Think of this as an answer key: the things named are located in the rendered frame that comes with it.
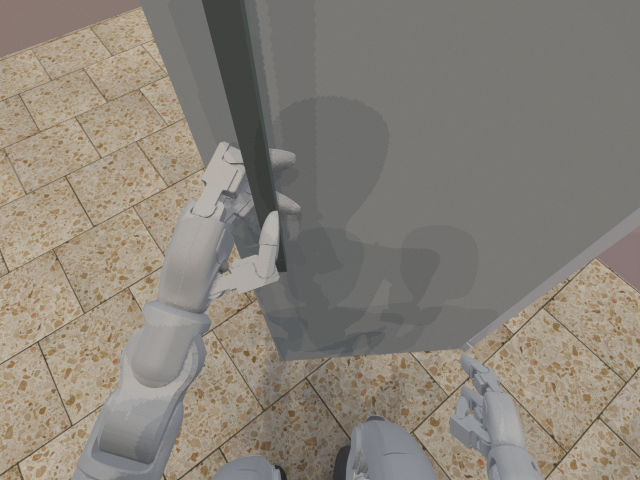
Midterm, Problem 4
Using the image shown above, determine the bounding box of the right robot shin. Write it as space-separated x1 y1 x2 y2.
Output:
346 415 385 480

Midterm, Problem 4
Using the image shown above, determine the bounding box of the fridge door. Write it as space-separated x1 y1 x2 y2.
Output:
139 0 640 361

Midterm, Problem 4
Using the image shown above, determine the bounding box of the right robot thigh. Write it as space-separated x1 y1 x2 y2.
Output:
350 420 439 480

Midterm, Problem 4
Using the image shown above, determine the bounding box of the right robot forearm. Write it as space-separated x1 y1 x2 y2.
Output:
487 445 545 480

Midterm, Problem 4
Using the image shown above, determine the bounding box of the left robot hand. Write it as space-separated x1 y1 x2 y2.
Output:
157 142 301 314

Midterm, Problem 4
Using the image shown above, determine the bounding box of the right robot hand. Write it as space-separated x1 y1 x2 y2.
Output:
450 355 526 458

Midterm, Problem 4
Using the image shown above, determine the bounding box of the left robot forearm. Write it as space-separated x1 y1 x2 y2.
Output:
71 300 211 480

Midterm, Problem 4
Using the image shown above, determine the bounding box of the handle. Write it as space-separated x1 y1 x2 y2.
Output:
202 0 287 272

